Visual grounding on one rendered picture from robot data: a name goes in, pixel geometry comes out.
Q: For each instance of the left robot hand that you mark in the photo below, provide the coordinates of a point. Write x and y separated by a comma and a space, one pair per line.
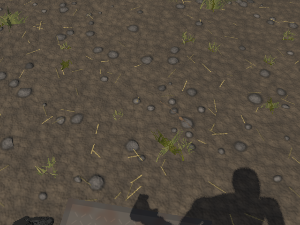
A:
34, 221

